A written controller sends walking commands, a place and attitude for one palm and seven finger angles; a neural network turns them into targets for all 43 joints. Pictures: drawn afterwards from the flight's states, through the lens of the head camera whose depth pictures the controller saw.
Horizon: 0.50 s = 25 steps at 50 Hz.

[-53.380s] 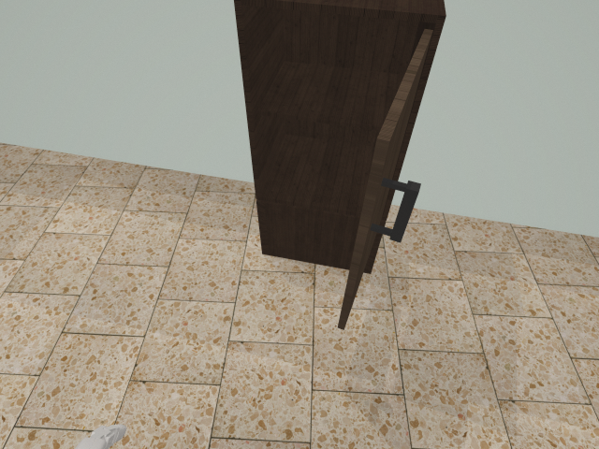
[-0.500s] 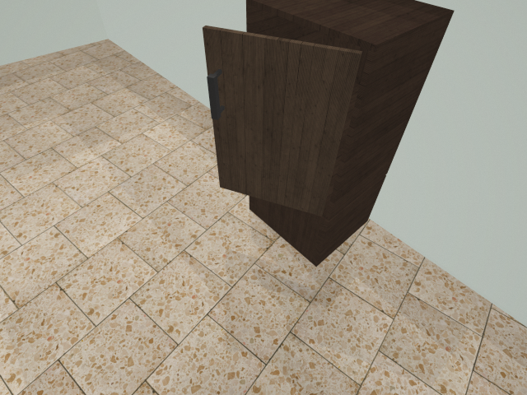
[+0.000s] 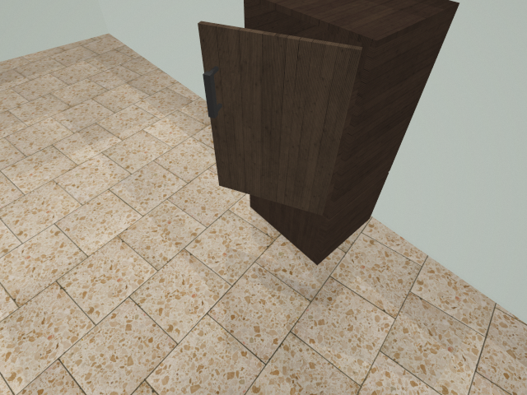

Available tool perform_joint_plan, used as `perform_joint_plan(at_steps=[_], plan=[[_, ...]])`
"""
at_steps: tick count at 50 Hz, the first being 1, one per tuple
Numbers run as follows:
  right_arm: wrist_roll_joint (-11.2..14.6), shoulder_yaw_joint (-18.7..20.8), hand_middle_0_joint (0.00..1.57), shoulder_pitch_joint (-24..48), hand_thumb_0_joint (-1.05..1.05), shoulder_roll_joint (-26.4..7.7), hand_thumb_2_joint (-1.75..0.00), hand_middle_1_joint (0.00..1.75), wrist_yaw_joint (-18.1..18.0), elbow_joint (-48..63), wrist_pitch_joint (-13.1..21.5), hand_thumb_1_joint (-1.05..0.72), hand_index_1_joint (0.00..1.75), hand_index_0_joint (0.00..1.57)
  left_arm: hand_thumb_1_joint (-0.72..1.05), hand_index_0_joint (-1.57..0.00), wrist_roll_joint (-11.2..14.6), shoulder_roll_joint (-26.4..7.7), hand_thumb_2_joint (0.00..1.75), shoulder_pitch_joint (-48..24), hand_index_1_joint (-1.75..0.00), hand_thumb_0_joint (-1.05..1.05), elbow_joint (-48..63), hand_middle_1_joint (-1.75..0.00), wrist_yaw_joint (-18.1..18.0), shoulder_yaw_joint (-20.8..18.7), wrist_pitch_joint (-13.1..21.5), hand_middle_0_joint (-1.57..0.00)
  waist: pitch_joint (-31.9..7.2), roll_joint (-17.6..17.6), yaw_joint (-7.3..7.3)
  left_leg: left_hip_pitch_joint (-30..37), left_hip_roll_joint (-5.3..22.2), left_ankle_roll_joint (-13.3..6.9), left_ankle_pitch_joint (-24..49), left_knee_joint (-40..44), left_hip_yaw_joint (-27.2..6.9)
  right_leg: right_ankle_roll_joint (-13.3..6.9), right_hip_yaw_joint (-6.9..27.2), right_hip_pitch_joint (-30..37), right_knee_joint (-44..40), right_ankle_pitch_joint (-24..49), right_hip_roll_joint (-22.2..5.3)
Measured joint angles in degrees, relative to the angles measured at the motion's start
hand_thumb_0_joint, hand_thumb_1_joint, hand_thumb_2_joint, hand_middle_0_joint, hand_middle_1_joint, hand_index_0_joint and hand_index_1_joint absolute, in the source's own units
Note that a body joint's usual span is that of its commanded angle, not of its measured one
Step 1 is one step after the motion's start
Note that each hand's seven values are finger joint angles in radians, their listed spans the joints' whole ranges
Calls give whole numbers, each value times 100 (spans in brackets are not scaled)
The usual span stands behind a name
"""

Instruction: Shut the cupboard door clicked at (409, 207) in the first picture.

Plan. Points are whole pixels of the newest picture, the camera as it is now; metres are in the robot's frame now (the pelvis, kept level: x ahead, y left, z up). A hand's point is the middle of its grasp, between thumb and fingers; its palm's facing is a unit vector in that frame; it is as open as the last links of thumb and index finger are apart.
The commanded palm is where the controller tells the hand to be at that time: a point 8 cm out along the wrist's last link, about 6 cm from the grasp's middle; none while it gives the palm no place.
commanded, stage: look to check the result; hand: left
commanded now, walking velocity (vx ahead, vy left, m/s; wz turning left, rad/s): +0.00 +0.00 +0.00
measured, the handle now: (214, 92) +0.87 +0.19 +0.00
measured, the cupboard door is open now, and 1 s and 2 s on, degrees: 27 27 27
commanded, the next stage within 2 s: walk to a spot facing it in 0.04 s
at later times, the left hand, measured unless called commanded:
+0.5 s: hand out of the picture -0.02 +0.19 -0.21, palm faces +0.20 -0.96 -0.19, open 7.4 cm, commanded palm none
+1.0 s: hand out of the picture -0.03 +0.20 -0.16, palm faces +0.42 -0.85 -0.31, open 7.4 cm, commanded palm none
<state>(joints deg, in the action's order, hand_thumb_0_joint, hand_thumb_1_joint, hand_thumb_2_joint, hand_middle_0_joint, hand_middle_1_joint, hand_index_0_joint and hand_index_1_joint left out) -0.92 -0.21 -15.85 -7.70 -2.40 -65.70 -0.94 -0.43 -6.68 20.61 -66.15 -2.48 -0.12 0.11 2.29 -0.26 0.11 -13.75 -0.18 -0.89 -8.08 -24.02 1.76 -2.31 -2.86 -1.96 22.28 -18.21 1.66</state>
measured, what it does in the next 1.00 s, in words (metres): steps on the spot, turning left: right foot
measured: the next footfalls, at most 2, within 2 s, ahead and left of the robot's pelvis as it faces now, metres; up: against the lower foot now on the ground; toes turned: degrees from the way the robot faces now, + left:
right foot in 0.92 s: +0.06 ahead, -0.15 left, +0.00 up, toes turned +24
left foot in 1.24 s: -0.05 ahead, +0.10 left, +0.00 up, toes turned +41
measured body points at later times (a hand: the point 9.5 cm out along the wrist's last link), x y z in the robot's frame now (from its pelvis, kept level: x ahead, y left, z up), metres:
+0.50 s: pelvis +0.00 +0.01 -0.03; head +0.02 +0.04 +0.42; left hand -0.02 +0.24 -0.19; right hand +0.03 -0.22 -0.17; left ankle +0.03 +0.11 -0.74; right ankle -0.06 -0.09 -0.74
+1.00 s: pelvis -0.02 -0.03 -0.01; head +0.03 -0.03 +0.44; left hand -0.05 +0.24 -0.13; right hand +0.16 -0.26 -0.15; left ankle -0.02 +0.09 -0.69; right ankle +0.02 -0.16 -0.74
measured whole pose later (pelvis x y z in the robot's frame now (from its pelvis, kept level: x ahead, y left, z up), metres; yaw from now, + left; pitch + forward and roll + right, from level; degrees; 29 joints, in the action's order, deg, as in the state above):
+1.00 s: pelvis -0.02 -0.03 -0.01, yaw +27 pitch +1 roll +0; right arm -2.0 6.3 -10.9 -15.6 0.5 -52.1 -4.9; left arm -1.8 -12.7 11.0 -49.7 -1.5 -3.1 -2.4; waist 4.2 -2.3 1.5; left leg -33.0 -5.0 1.9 -22.5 -56.9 -5.0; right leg 0.8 -2.4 -13.5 30.7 -18.2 -2.5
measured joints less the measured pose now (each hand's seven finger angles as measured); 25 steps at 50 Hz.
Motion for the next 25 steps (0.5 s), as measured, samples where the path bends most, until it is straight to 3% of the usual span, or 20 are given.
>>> perform_joint_plan(at_steps=[13,18,21,23,24,25], plan=[[2,6,19,12,1,-9,-89,30,3,58,-22,-91,30,20,90,-20,-6,38,90,-56,-30,0,74,-30,4,-24,-12,-20,6,47,26,-54,8,31,-63,-137,-72,-30,-72,0,80,-62,22],[-19,88,19,-52,0,-21,-89,30,62,187,-141,-91,30,20,90,-20,-37,-26,90,-172,-30,0,297,-30,10,-158,-94,-20,113,1,66,-431,-35,17,-315,-816,-242,-46,-343,-182,556,-350,-5],[-33,180,19,-113,0,-35,-89,30,106,279,-256,-91,30,20,90,-20,-91,-122,90,-255,-30,0,448,-30,14,-240,-140,-20,187,6,122,-710,49,69,-1070,-1797,-87,-32,-621,-197,863,-589,-63],[-33,220,19,-129,1,-39,-89,30,139,356,-303,-91,30,20,90,-20,-122,-215,90,-328,-30,0,546,-30,7,-298,-155,-20,239,106,132,-719,99,91,-1414,-2026,65,18,-775,-218,1106,-769,-190],[-40,230,19,-133,1,-52,-89,30,156,420,-298,-91,30,20,90,-20,-120,-266,90,-361,-30,0,603,-30,14,-323,-155,-20,264,175,136,-643,108,79,-1222,-1840,131,61,-831,-278,1307,-887,-288],[-59,239,19,-129,1,-82,-89,30,166,496,-262,-91,30,20,90,-20,-98,-307,90,-409,-30,0,660,-30,27,-346,-162,-20,289,226,139,-621,56,-73,-812,-1679,143,116,-874,-437,1653,-994,-408]])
